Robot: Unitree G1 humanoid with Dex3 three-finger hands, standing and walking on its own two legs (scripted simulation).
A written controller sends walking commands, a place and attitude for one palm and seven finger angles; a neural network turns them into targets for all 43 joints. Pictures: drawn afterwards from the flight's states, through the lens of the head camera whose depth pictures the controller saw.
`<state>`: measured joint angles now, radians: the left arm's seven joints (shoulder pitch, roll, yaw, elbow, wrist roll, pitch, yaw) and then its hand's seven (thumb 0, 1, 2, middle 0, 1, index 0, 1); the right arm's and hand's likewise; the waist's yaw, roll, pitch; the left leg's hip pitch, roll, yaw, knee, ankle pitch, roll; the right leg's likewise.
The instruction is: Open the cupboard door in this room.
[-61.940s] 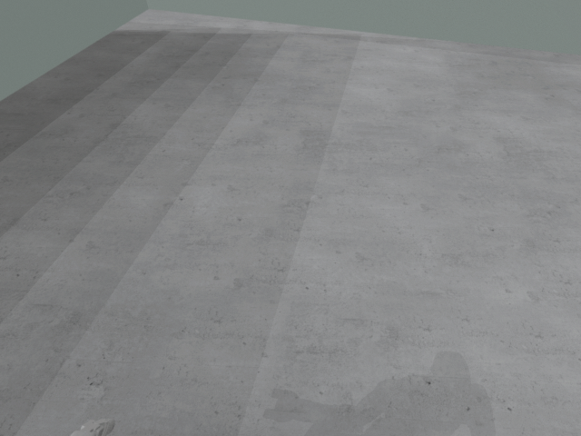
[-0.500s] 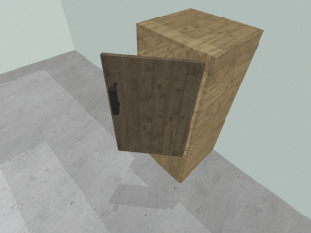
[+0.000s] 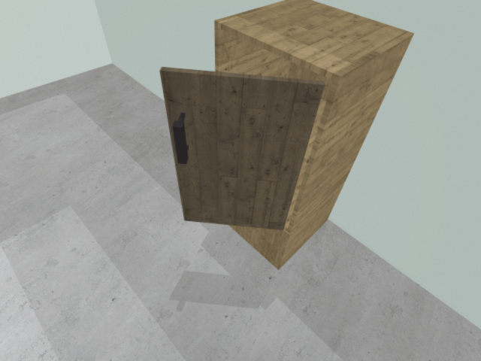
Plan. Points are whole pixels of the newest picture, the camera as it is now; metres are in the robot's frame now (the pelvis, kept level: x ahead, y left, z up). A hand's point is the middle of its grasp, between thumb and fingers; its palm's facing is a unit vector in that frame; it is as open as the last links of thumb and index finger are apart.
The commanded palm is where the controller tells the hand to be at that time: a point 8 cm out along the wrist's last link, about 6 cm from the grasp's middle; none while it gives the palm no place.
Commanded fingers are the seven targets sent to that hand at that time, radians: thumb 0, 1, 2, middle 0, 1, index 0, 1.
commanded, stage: look again from close up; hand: left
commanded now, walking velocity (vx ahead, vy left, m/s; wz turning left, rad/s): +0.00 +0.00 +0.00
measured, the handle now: (182, 138) +0.63 +0.19 -0.02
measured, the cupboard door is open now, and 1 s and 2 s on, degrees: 40 40 40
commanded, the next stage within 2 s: shuffle to correct the standing spot in 0.50 s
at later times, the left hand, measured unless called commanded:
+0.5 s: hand out of the picture -0.03 +0.16 -0.18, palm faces +0.04 -0.99 -0.16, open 7.4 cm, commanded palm none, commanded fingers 0.00 0.90 0.90 -0.20 -0.30 -0.20 -0.30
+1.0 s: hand out of the picture -0.02 +0.15 -0.19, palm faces +0.06 -0.99 -0.13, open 7.4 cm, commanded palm none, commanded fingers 0.00 0.90 0.90 -0.20 -0.30 -0.20 -0.30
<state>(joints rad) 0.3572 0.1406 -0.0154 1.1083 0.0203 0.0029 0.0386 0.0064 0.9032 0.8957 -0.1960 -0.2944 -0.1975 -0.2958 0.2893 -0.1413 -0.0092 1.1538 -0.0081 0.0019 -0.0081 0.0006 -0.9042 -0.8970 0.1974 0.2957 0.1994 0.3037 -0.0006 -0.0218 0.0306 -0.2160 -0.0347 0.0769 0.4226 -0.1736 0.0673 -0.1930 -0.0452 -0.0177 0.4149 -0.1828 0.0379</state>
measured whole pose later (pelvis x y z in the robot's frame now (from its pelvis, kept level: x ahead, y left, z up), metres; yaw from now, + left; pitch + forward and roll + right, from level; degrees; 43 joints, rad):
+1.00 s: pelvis +0.03 +0.00 -0.01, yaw -2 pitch -1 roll +0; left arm 0.44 0.11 0.04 1.09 0.03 0.00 0.01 0.01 0.90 0.90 -0.20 -0.29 -0.20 -0.30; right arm 0.35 -0.14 -0.03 1.12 -0.02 -0.01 -0.01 0.00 -0.91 -0.90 0.20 0.30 0.20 0.30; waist 0.01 -0.02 0.00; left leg -0.24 -0.02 0.10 0.55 -0.30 0.07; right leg -0.23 -0.03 0.02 0.56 -0.33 -0.01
